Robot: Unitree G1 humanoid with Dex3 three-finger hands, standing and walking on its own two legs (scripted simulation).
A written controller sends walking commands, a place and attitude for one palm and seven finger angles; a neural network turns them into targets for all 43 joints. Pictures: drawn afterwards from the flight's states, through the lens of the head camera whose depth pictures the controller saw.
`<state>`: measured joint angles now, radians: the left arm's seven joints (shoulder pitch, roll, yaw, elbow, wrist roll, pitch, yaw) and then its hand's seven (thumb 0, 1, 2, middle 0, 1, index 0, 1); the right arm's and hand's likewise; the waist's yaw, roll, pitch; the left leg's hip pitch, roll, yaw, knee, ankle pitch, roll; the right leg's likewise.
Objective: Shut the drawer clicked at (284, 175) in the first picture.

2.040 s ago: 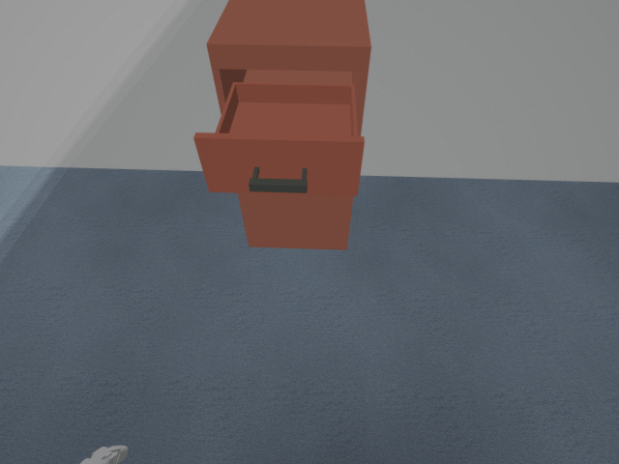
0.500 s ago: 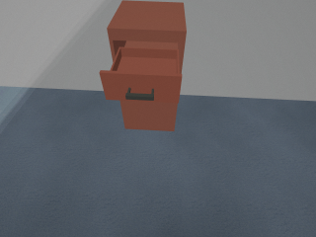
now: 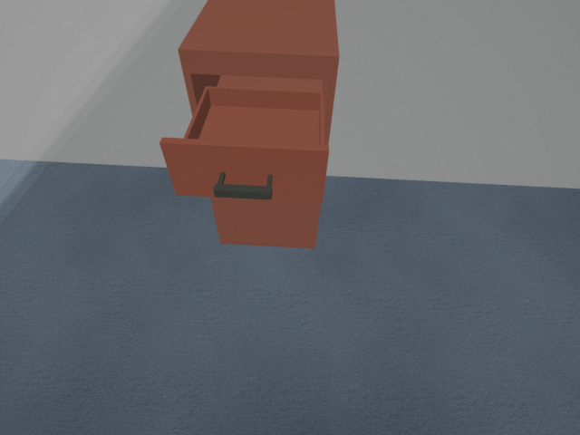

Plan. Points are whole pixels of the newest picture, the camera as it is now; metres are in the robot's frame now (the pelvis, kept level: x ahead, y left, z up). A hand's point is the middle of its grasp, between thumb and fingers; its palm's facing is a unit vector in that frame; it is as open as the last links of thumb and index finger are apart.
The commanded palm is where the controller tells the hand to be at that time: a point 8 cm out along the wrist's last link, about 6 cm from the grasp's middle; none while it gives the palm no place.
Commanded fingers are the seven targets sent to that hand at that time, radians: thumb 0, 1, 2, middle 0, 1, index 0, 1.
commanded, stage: take the last steps up to it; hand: left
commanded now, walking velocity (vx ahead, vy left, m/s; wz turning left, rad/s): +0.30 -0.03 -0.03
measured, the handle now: (244, 184) +0.62 +0.14 -0.07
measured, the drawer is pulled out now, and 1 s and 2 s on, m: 0.30 0.30 0.30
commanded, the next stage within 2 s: come to a stop and stand still in 0.90 s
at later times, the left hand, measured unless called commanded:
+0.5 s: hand (170, 416) +0.18 +0.21 -0.16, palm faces +0.04 -0.99 -0.15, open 7.4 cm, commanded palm none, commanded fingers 0.00 0.90 0.90 -0.20 -0.30 -0.20 -0.30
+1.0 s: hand (211, 372) +0.25 +0.16 -0.17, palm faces +0.06 -0.99 -0.13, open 7.3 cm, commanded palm none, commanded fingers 0.00 0.90 0.90 -0.20 -0.30 -0.20 -0.30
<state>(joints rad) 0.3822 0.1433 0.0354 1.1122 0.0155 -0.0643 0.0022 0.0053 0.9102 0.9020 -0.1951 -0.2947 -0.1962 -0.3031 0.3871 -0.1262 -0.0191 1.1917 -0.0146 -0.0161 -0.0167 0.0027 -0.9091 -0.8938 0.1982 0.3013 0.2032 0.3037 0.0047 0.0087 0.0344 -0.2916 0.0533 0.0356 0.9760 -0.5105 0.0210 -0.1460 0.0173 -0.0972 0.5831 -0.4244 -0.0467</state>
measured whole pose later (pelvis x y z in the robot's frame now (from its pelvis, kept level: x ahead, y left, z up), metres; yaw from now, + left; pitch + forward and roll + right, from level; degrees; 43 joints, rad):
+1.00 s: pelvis +0.29 +0.00 +0.01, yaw -1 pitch -1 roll -2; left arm 0.39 0.12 0.04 1.12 0.02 -0.04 0.01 0.00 0.92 0.90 -0.20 -0.29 -0.20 -0.30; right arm 0.24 -0.17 -0.06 1.06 -0.02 -0.03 0.00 0.01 -0.93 -0.89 0.19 0.30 0.20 0.30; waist 0.01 0.00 0.04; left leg -0.40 0.08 0.12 0.67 -0.27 0.01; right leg -0.10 -0.02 -0.12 0.41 -0.29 0.01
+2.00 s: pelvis +0.30 +0.02 +0.00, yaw -2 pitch -1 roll +0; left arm 0.28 0.18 0.00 1.03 0.02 0.02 0.04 0.01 0.91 0.90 -0.20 -0.29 -0.20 -0.30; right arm 0.31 -0.18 0.00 0.98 -0.02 0.01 -0.02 0.01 -0.93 -0.89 0.20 0.30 0.20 0.30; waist 0.00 0.02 0.03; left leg -0.24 -0.01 0.06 0.60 -0.34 0.04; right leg -0.26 -0.08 0.00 0.58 -0.31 0.01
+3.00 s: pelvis +0.32 -0.02 +0.01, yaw -3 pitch -1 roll +1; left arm 0.27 0.17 -0.02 1.07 0.01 0.00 0.03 0.01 0.92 0.90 -0.20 -0.29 -0.20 -0.30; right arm 0.26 -0.16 0.01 1.11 0.00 -0.01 -0.02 0.00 -0.91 -0.89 0.20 0.30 0.20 0.30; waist 0.00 0.00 0.04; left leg -0.13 0.02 0.07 0.44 -0.29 -0.01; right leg -0.19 -0.04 0.01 0.49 -0.29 0.02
